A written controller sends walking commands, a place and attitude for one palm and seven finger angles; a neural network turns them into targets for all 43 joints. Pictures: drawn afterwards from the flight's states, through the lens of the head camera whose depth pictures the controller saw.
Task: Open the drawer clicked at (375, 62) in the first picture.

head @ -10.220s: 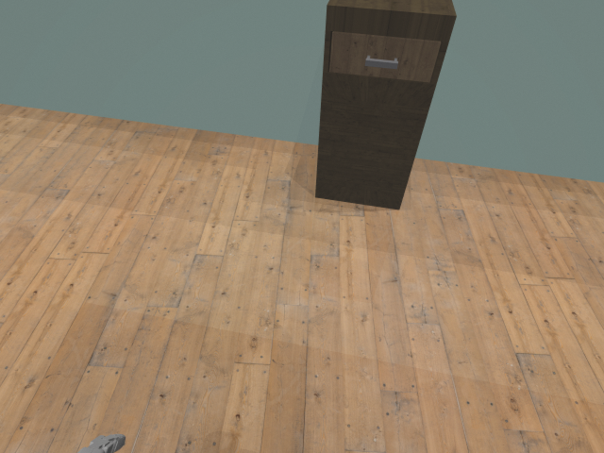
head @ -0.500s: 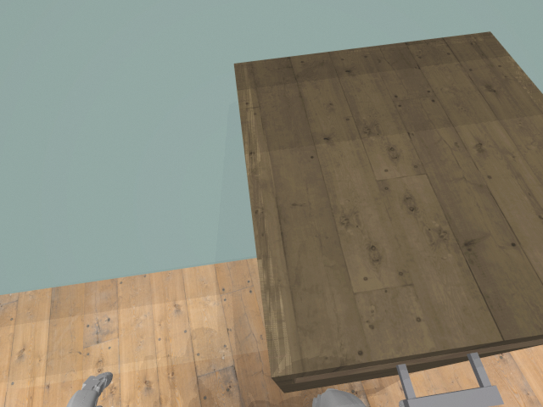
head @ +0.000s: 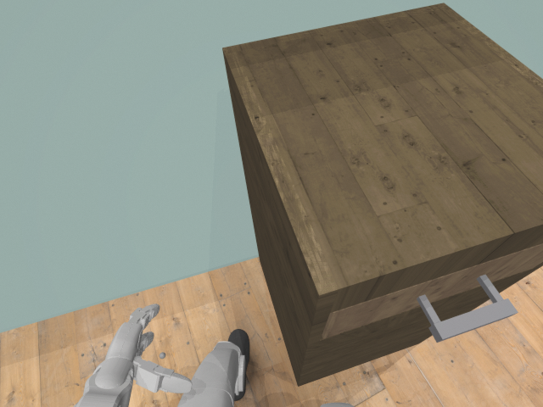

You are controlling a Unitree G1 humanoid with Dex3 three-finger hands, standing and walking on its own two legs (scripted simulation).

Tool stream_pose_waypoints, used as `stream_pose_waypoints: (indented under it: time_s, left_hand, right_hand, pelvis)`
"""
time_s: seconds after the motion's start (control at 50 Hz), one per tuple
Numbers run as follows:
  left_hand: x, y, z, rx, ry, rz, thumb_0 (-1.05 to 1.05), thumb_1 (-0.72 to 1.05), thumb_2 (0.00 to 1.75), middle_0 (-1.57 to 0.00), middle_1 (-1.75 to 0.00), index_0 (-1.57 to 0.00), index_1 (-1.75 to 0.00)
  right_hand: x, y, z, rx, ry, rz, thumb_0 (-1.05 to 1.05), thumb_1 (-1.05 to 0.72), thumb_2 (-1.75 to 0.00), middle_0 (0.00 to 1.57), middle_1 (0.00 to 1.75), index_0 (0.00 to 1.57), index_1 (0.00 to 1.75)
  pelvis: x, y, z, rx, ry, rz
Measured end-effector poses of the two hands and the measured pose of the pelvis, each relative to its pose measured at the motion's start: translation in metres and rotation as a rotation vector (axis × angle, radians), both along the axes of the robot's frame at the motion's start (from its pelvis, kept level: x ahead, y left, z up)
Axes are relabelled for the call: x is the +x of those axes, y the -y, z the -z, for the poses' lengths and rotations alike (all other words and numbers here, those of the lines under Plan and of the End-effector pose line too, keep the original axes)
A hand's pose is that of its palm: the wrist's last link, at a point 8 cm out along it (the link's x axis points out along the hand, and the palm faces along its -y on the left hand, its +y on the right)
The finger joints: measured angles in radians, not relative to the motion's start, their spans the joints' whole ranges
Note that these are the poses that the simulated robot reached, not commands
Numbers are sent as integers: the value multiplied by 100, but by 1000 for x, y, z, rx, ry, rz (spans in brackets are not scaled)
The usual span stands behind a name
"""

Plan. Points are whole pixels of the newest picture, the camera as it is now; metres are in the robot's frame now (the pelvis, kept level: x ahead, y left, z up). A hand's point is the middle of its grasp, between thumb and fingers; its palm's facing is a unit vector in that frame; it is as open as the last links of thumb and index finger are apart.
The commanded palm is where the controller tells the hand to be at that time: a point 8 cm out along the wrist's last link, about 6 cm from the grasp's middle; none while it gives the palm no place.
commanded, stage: relax the arm and regain balance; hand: left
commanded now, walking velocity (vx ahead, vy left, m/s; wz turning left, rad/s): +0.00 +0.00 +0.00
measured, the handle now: (463, 306) +0.23 -0.27 +0.00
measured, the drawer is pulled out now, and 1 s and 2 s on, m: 0.00 0.00 0.00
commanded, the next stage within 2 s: come to a stop and stand still in 1.90 s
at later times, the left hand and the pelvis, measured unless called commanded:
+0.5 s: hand out of the picture -0.18 +0.25 -0.08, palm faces +0.40 -0.87 -0.30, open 16.6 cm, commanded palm none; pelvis -0.23 +0.01 +0.04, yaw +10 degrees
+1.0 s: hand out of the picture -0.47 +0.18 -0.11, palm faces +0.13 -0.95 -0.28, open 16.4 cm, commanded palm none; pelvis -0.42 -0.01 +0.05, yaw +7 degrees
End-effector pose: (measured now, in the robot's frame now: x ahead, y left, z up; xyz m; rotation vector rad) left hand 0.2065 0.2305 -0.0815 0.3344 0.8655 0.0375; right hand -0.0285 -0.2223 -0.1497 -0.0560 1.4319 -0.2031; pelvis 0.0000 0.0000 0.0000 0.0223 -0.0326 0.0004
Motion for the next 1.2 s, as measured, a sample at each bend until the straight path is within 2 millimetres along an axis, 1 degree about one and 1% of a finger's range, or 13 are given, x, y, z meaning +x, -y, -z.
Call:
stream_pose_waypoints:
  time_s: [0.06,0.12,0.24,0.32,0.4,0.5,0.6,0.72,0.8,0.86,0.96,1.08,1.2]
  left_hand:
    - [-65,4,0,-40,-68,-79,1,-49,30,-15,-30,-16,-30]
    - [-125,2,1,-116,-111,-217,3,-52,29,-15,-30,-16,-30]
    - [-191,-14,12,-141,-83,-322,12,-59,26,-15,-30,-16,-30]
    - [-249,-23,3,-146,-78,-395,16,-60,25,-15,-30,-16,-30]
    - [-328,-32,-14,-132,-38,-510,22,-61,24,-15,-30,-16,-30]
    - [-418,-55,-31,-23,-90,-570,28,-61,19,-15,-30,-16,-30]
    - [-465,-74,-42,97,-156,-457,18,-58,22,-15,-30,-15,-30]
    - [-526,-71,-18,42,-212,-436,8,-54,26,-15,-30,-15,-30]
    - [-576,-65,-26,57,-276,-453,6,-56,27,-15,-30,-16,-30]
    - [-616,-50,-22,64,-340,-445,4,-55,28,-15,-30,-16,-30]
    - [-675,-7,-11,3,-509,-415,1,-53,29,-15,-30,-15,-30]
    - [-707,27,6,-102,-568,-371,-4,-54,28,-15,-30,-16,-30]
    - [-728,45,8,-155,-547,-406,-5,-53,28,-15,-30,-16,-30]
  right_hand:
    - [-49,-8,-2,24,-99,-12,0,-90,-90,20,30,19,30]
    - [-77,-13,-13,27,-109,-6,1,-90,-90,20,30,19,30]
    - [-111,-21,-18,-9,-25,-49,1,-90,-90,20,30,19,30]
    - [-118,-27,-18,19,36,-116,1,-90,-90,20,30,19,30]
    - [-102,-27,-20,40,158,-183,1,-90,-90,20,30,19,30]
    - [-100,-11,-42,-7,292,-211,2,-93,-90,20,30,20,30]
    - [-158,3,-63,-19,354,-179,1,-92,-90,19,30,19,30]
    - [-280,10,-43,-44,150,-175,0,-91,-90,19,30,19,30]
    - [-333,9,-38,-19,27,-207,1,-91,-90,19,30,19,30]
    - [-353,11,-33,5,9,-213,1,-90,-90,20,30,19,30]
    - [-375,12,-35,27,11,-191,1,-90,-90,20,30,19,30]
    - [-407,5,-48,11,5,-188,0,-90,-90,19,30,19,30]
    - [-434,-2,-50,24,-27,-206,0,-90,-90,19,30,19,30]
  pelvis:
    - [-19,-4,-8,-58,64,-92]
    - [-32,-10,-19,-66,90,-104]
    - [-80,-21,-16,-32,92,-120]
    - [-125,-19,-22,-19,91,-122]
    - [-171,-14,-28,-17,74,-147]
    - [-228,-13,-40,-25,62,-171]
    - [-274,-11,-50,27,32,-126]
    - [-339,-9,-36,43,26,-103]
    - [-365,-6,-44,13,29,-124]
    - [-382,2,-42,17,12,-121]
    - [-413,9,-46,-17,9,-125]
    - [-439,10,-48,-13,-6,-126]
    - [-460,13,-52,8,17,-115]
